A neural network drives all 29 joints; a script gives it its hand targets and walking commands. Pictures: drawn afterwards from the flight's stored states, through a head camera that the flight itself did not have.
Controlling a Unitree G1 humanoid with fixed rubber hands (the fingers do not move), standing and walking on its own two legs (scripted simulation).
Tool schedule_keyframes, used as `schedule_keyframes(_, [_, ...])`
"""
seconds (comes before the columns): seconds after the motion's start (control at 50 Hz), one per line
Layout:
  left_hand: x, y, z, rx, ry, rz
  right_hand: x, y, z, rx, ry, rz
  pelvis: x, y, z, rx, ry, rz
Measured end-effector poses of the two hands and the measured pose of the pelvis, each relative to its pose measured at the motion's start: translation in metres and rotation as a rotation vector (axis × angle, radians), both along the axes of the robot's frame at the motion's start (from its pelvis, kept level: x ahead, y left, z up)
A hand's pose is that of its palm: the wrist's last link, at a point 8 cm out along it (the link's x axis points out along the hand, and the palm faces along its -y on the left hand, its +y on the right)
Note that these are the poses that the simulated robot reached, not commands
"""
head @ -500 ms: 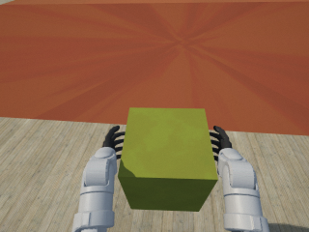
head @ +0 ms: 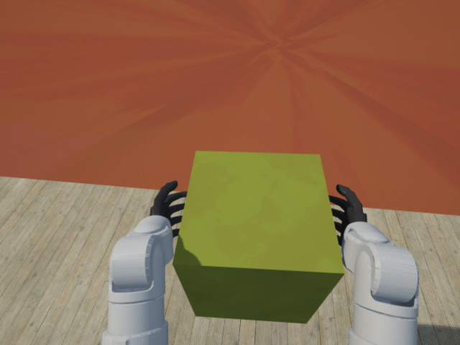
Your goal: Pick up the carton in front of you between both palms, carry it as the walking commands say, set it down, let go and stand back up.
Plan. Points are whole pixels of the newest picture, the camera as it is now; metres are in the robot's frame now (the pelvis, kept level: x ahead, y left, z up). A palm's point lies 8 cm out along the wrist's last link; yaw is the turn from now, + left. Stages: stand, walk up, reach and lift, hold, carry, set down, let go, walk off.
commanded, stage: carry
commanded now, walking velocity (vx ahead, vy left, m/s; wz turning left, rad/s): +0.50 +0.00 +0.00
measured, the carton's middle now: (253, 240) +0.28 -0.01 +0.02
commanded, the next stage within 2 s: none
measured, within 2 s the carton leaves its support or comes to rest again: neither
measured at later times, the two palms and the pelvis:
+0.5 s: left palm (182, 116) +0.61 +0.16 +0.06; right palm (303, 121) +0.58 -0.14 +0.06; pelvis +0.33 +0.04 +0.01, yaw -5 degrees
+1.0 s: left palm (207, 26) +0.98 +0.11 +0.14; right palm (300, 24) +0.99 -0.19 +0.14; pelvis +0.67 -0.03 +0.01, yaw -1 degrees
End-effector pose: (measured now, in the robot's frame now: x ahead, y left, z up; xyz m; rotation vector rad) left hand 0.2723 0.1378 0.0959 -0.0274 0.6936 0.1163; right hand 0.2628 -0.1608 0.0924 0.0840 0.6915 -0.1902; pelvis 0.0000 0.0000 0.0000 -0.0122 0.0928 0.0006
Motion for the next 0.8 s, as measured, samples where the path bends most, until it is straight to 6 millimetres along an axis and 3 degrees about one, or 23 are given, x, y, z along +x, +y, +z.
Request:
schedule_keyframes(0.12, [0.059, 0.008, 0.008, -0.005, 0.038, 0.064, 0.079, 0.008, 0.01, 0.001, 0.038, 0.059, 0.07, -0.008, 0.017, 0.036, 0.011, -0.005])
schedule_keyframes(0.22, [0.129, 0.014, 0.012, -0.002, 0.007, 0.067, 0.148, 0.013, 0.011, 0.003, 0.005, 0.063, 0.138, -0.002, 0.015, 0.046, 0.005, -0.019])
schedule_keyframes(0.36, [0.248, 0.024, -0.024, -0.021, 0.012, 0.008, 0.248, 0.024, -0.02, -0.023, 0.011, 0.012, 0.252, 0.022, -0.016, 0.045, -0.038, -0.049])
schedule_keyframes(0.46, [0.313, 0.022, -0.037, -0.015, 0.116, -0.047, 0.298, 0.022, -0.032, -0.02, 0.116, -0.04, 0.311, 0.033, -0.001, 0.028, -0.028, -0.083])
schedule_keyframes(0.54, [0.363, 0.017, -0.028, -0.009, 0.121, -0.082, 0.339, 0.019, -0.022, -0.022, 0.122, -0.07, 0.359, 0.036, 0.015, 0.005, -0.017, -0.085])
schedule_keyframes(0.62, [0.414, 0.015, -0.015, -0.011, 0.08, -0.083, 0.392, 0.016, -0.007, -0.028, 0.081, -0.066, 0.413, 0.032, 0.022, -0.012, -0.011, -0.075])
schedule_keyframes(0.72, [0.482, 0.01, 0.001, -0.017, 0.0, -0.045, 0.472, 0.011, 0.01, -0.033, 0.001, -0.031, 0.486, 0.018, 0.018, -0.009, -0.02, -0.065])
schedule_keyframes(0.8, [0.549, -0.002, 0.015, -0.022, -0.087, -0.011, 0.546, -0.002, 0.02, -0.018, -0.088, -0.01, 0.551, 0.0, 0.003, 0.003, -0.033, -0.052])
